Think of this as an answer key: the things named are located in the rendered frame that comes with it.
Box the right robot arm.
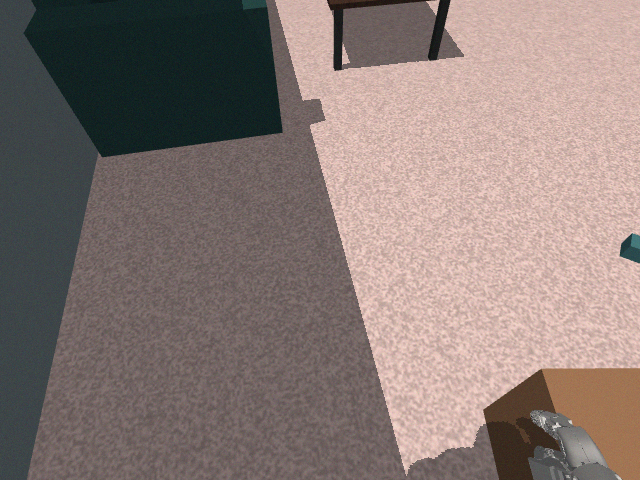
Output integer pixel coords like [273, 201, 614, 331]
[571, 464, 622, 480]

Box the sofa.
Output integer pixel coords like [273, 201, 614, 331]
[24, 0, 283, 157]

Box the coffee table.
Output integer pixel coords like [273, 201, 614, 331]
[327, 0, 451, 71]

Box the right robot hand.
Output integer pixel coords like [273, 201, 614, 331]
[528, 410, 609, 480]

